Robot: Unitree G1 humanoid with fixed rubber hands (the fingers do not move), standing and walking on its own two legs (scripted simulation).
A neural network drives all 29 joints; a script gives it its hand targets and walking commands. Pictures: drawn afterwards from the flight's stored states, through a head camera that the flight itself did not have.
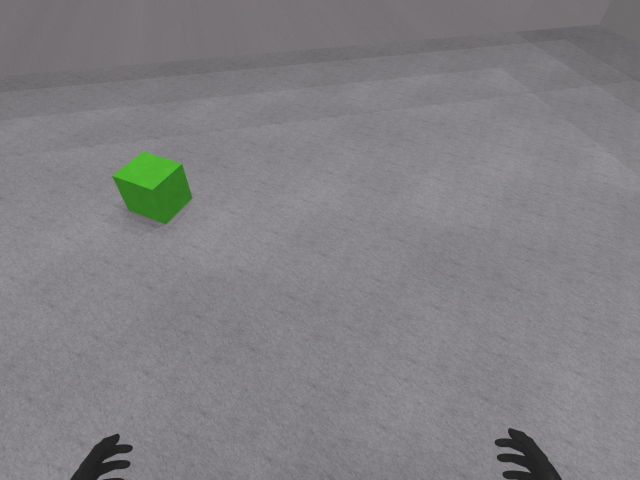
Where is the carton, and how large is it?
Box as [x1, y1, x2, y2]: [112, 152, 191, 223]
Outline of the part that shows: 142,152 112,176 129,210 166,223 191,198 182,165 171,160 146,152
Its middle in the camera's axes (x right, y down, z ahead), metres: -0.74 -0.23 +1.74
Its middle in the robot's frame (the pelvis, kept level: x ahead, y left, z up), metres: +1.40 +0.70 -0.68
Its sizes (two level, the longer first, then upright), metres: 0.215 0.194 0.202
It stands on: the floor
